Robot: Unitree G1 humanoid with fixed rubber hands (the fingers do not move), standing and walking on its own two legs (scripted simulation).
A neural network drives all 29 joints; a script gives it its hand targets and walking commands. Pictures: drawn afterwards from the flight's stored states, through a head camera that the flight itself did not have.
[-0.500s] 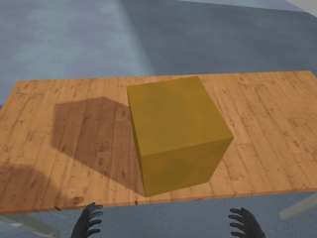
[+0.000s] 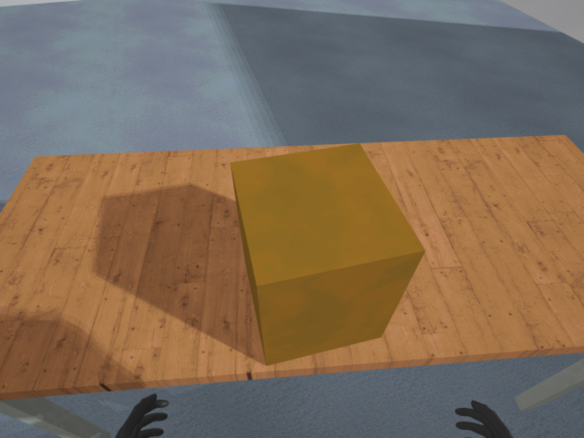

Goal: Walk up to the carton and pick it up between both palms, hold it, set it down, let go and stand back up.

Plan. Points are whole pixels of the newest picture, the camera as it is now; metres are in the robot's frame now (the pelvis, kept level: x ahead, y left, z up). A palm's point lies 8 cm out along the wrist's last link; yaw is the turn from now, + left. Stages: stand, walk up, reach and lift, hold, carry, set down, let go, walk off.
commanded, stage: stand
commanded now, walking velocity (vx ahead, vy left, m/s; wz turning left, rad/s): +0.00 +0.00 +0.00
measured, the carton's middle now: (311, 256) +0.39 +0.00 +0.01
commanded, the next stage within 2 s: none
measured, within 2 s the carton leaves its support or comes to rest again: neither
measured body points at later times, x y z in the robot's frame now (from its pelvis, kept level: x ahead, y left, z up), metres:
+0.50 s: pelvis -0.02 +0.00 +0.00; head -0.03 +0.01 +0.45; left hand +0.07 +0.28 -0.12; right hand +0.10 -0.29 -0.10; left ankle -0.05 +0.12 -0.74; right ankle +0.00 -0.09 -0.74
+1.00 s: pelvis -0.03 +0.00 +0.00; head -0.04 +0.01 +0.45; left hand +0.05 +0.28 -0.13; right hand +0.07 -0.30 -0.11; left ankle -0.05 +0.12 -0.74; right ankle +0.00 -0.09 -0.74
